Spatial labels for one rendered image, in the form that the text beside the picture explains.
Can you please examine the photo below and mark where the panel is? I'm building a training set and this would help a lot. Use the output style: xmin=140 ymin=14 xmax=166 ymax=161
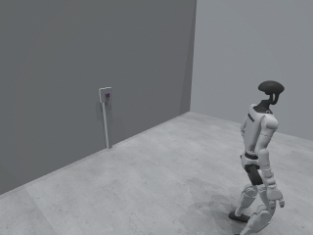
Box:
xmin=99 ymin=87 xmax=113 ymax=149

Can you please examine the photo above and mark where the left robot shin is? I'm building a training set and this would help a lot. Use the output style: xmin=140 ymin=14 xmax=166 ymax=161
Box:
xmin=235 ymin=183 xmax=258 ymax=216

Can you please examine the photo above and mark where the robot right forearm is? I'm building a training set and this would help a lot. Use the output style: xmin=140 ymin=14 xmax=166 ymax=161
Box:
xmin=257 ymin=149 xmax=277 ymax=189

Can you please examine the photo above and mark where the left robot upper arm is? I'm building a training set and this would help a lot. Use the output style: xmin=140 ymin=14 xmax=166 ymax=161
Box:
xmin=240 ymin=104 xmax=257 ymax=133

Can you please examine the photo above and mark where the right robot upper arm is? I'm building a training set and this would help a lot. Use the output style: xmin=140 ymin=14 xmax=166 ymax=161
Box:
xmin=254 ymin=115 xmax=279 ymax=157

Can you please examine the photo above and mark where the humanoid robot head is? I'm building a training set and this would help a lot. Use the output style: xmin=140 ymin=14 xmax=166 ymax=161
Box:
xmin=253 ymin=80 xmax=285 ymax=115

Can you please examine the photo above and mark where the right robot hand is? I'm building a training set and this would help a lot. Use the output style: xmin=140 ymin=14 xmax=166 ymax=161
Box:
xmin=266 ymin=187 xmax=285 ymax=210

